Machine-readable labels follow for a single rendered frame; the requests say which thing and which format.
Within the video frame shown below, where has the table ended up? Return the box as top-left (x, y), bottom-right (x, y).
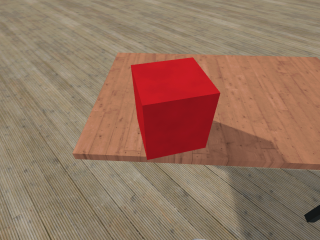
top-left (72, 52), bottom-right (320, 223)

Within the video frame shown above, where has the carton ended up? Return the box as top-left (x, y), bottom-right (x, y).
top-left (131, 57), bottom-right (220, 160)

